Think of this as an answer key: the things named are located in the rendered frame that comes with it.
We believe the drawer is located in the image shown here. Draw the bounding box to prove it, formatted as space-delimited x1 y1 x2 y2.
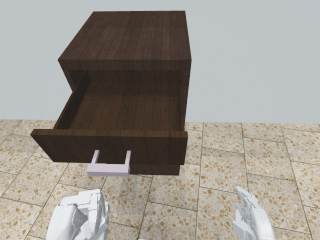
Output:
30 70 188 166

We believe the right robot hand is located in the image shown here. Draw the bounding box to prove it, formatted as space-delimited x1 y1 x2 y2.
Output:
232 186 276 240

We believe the cabinet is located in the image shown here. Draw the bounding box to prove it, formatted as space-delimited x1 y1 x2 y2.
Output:
58 10 192 176

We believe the handle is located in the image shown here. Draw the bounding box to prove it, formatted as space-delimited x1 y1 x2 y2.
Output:
86 150 131 177

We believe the left robot hand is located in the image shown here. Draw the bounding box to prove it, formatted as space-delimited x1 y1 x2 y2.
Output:
45 189 111 240

